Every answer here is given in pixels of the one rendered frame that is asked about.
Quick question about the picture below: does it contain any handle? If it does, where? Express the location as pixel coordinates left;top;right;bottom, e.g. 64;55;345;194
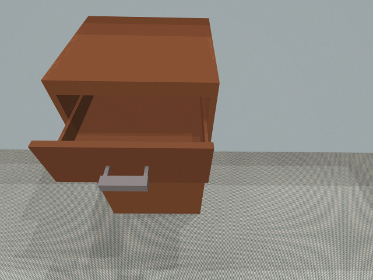
97;166;149;191

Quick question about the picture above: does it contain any drawer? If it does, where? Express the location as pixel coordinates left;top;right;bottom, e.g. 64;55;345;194
28;95;214;183

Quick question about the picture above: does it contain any cabinet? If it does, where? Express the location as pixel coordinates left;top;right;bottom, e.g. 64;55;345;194
41;16;220;214

